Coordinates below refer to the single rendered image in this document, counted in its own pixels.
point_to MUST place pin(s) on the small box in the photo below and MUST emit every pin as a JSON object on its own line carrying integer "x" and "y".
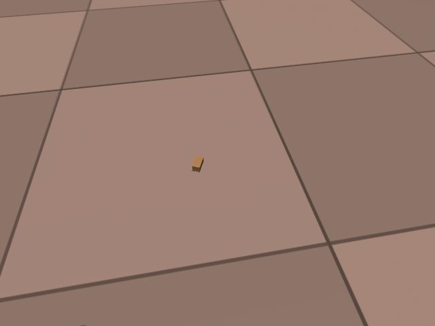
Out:
{"x": 198, "y": 162}

